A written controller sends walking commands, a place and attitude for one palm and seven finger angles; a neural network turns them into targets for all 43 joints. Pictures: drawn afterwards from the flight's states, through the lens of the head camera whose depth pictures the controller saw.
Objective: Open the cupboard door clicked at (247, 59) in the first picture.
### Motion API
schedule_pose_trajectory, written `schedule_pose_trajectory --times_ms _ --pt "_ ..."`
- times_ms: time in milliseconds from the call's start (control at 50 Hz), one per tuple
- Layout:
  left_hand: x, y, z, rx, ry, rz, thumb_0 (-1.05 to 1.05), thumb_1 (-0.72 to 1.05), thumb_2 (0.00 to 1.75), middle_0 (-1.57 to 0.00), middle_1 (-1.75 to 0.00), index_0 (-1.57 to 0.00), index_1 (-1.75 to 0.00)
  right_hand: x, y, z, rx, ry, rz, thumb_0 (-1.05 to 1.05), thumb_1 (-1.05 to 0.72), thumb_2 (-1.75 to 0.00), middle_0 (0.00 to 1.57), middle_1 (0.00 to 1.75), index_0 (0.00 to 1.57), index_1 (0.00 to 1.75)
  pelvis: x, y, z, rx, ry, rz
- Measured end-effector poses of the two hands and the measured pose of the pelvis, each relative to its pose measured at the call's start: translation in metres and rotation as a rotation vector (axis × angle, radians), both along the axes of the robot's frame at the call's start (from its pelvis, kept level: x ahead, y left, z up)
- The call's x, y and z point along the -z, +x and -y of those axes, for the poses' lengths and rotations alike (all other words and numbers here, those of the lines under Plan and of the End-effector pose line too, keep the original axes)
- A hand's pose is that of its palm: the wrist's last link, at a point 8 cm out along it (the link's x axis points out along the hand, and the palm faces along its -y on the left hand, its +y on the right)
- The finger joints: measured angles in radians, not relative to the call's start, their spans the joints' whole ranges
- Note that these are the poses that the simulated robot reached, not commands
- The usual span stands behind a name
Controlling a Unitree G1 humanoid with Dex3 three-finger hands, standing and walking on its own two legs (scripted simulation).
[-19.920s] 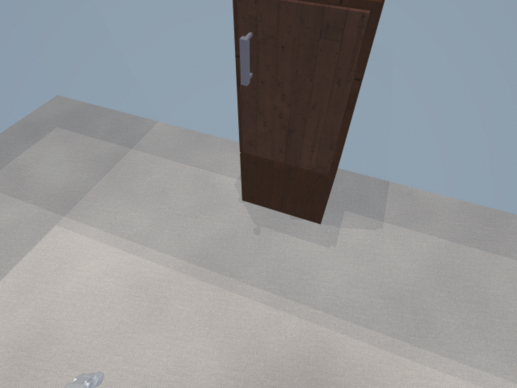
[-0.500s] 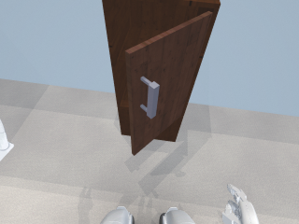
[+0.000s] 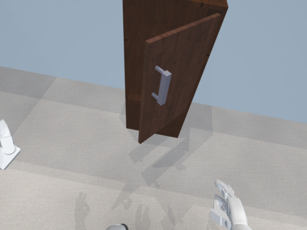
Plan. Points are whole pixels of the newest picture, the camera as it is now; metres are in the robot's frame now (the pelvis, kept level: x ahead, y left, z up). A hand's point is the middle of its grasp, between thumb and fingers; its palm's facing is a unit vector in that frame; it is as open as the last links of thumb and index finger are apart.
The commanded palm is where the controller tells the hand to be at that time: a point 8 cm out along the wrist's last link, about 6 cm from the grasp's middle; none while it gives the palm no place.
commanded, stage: stop stepping back and stand still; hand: left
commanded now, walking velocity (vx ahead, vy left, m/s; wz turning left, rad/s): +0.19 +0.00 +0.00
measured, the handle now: (159, 85) +0.58 +0.04 +0.01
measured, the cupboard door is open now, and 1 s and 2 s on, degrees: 52 52 52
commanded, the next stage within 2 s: let the arm hang, fingers relaxed in 0.88 s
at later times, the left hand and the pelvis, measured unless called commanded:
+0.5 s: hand (42, 194) +0.14 +0.20 +0.16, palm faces +0.34 -0.83 -0.44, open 7.4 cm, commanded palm +0.08 +0.25 +0.18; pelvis -0.09 -0.04 -0.01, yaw -5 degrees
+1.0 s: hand (42, 208) +0.12 +0.20 +0.15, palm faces +0.29 -0.84 -0.45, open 7.4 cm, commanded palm none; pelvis -0.10 -0.04 +0.00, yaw -6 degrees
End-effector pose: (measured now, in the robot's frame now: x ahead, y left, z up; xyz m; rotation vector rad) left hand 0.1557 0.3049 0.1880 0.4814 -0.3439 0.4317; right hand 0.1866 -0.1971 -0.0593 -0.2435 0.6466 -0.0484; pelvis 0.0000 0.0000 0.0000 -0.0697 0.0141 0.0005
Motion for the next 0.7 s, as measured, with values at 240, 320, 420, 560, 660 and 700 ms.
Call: schedule_pose_trajectory --times_ms 240,320,420,560,660,700 --pt "-0.006 -0.038 0.061 0.176 0.127 -0.119 0.01 0.89 0.89 -0.21 -0.3 -0.21 -0.3 0.017 -0.124 0.075 0.181 -0.011 -0.108 0.01 -0.9 -0.89 0.2 0.3 0.21 0.3 0.001 -0.063 0.033 0.095 0.08 -0.021" --pt "-0.002 -0.043 0.055 0.126 0.092 -0.088 0.01 0.88 0.89 -0.22 -0.3 -0.22 -0.3 0.021 -0.165 0.103 0.267 -0.071 -0.144 0.01 -0.9 -0.89 0.2 0.3 0.2 0.3 0.003 -0.064 0.032 0.097 0.073 -0.008" --pt "0.013 -0.044 0.049 0.095 0.02 -0.071 0.01 0.89 0.89 -0.21 -0.3 -0.21 -0.3 0.023 -0.193 0.118 0.325 -0.11 -0.156 0.01 -0.91 -0.89 0.2 0.3 0.2 0.3 0.007 -0.074 0.031 0.085 0.076 0.017" --pt "0.003 -0.063 0.069 0.139 0.077 -0.089 0.01 0.89 0.89 -0.21 -0.3 -0.21 -0.3 0.022 -0.192 0.104 0.282 -0.048 -0.086 0.01 -0.91 -0.9 0.2 0.3 0.2 0.3 0.005 -0.092 0.041 0.077 0.072 0.019" --pt "0.001 -0.078 0.068 0.112 0.083 -0.086 0.01 0.89 0.89 -0.21 -0.3 -0.21 -0.3 0.029 -0.18 0.093 0.233 -0.002 -0.092 0.01 -0.91 -0.89 0.2 0.3 0.2 0.3 0.005 -0.093 0.043 0.092 0.05 0.015" --pt "0.005 -0.078 0.063 0.086 0.062 -0.084 0.01 0.89 0.89 -0.21 -0.3 -0.21 -0.3 0.031 -0.174 0.089 0.219 0.001 -0.097 0.01 -0.91 -0.89 0.2 0.3 0.2 0.3 0.005 -0.092 0.042 0.086 0.045 0.019"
